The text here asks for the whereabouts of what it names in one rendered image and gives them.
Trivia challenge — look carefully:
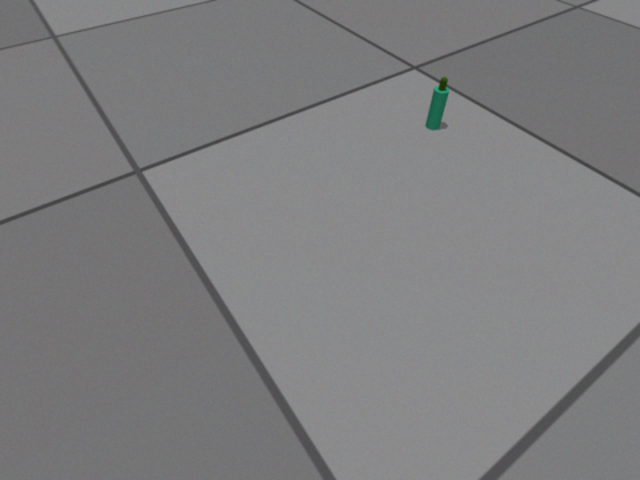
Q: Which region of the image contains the bottle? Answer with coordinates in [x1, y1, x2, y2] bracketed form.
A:
[426, 77, 449, 130]

